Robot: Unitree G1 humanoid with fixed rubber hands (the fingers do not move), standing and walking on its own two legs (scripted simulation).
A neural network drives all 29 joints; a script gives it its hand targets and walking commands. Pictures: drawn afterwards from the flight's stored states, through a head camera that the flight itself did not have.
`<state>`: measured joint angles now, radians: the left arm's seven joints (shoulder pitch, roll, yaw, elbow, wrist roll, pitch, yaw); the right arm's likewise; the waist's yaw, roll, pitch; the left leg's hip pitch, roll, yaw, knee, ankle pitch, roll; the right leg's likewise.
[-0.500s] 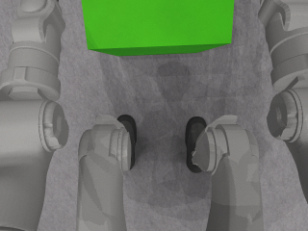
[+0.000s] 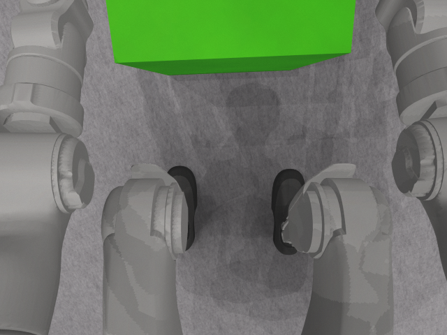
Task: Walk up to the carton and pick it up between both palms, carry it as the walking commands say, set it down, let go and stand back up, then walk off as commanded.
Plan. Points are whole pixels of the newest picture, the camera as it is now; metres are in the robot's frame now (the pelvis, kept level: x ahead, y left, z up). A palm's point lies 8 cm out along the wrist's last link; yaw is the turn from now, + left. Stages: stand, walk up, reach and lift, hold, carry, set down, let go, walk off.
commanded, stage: reach and lift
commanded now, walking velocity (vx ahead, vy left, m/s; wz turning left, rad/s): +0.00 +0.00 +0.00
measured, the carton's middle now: out of the picture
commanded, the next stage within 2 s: none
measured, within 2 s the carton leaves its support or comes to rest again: leaves its support in 1.34 s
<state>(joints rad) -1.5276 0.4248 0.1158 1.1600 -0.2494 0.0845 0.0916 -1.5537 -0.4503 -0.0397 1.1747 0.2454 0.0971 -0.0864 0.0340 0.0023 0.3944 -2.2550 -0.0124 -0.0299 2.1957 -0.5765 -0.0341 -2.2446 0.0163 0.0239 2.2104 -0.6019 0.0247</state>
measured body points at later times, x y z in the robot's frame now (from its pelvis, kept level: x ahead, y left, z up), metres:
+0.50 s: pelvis +0.00 +0.00 +0.01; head +0.38 +0.01 +0.23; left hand +0.57 +0.19 -0.17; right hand +0.59 -0.15 -0.17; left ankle +0.11 +0.13 -0.33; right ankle +0.11 -0.12 -0.33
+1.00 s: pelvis +0.00 +0.00 -0.01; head +0.37 +0.00 +0.22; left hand +0.57 +0.19 -0.17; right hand +0.59 -0.15 -0.17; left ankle +0.11 +0.13 -0.33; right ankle +0.11 -0.12 -0.33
